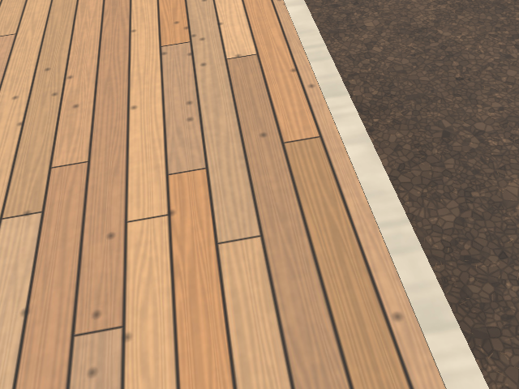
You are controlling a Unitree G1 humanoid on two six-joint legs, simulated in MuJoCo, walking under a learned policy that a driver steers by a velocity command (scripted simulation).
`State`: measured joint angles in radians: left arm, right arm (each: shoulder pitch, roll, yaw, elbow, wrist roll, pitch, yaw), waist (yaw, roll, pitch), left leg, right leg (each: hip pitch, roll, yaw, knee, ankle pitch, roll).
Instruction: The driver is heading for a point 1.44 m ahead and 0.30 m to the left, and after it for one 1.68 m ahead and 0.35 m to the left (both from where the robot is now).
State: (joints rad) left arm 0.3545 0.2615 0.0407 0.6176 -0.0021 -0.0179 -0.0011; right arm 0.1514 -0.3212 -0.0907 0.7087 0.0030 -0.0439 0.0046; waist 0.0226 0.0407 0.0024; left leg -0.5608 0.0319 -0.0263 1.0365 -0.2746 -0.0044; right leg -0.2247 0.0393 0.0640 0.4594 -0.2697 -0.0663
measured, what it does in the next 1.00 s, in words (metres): walks ahead, turning left: left foot, then right foot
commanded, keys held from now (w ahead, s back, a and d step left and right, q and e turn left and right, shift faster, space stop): w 0.08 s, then w+q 0.92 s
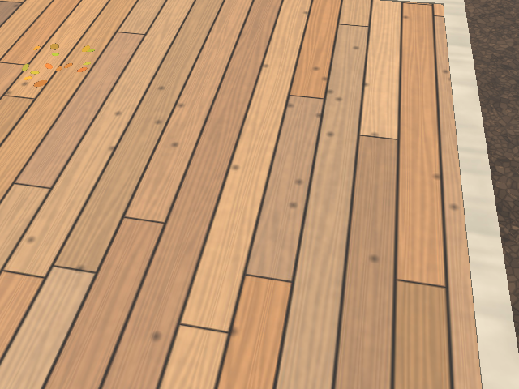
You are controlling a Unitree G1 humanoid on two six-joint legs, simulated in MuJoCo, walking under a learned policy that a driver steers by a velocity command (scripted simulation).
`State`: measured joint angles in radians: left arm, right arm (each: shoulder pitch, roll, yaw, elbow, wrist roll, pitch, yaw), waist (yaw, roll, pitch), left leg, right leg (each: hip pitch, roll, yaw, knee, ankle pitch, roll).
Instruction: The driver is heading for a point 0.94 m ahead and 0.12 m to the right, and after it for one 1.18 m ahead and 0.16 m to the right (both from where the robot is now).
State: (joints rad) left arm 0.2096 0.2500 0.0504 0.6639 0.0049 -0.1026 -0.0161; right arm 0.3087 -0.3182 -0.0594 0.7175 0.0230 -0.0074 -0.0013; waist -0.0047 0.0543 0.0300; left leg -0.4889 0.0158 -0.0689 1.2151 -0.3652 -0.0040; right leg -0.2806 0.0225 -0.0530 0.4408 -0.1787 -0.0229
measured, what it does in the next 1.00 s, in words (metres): walks ahead, turning right: left foot, then right foot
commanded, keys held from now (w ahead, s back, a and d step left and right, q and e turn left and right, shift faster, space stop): w+q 0.02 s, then w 0.20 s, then w+e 0.78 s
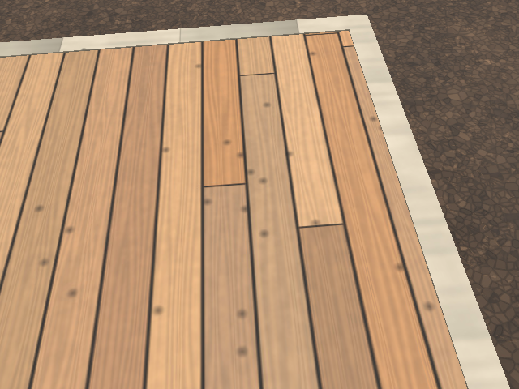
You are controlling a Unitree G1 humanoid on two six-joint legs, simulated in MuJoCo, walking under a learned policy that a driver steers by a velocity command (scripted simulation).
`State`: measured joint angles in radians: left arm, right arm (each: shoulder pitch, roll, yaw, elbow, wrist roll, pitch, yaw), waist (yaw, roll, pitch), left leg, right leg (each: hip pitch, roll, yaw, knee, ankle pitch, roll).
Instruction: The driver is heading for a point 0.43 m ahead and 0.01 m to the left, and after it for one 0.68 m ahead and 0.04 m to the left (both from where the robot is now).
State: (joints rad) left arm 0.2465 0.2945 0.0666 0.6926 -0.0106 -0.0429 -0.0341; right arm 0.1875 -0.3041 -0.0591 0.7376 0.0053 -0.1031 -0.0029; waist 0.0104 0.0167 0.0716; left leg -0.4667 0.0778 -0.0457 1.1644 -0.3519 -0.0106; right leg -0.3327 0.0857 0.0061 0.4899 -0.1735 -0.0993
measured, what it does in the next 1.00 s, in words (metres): walks ahead: left foot, then right foot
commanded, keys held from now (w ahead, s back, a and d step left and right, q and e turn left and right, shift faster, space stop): w+e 0.26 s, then w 0.30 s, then w+q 0.26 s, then no key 0.18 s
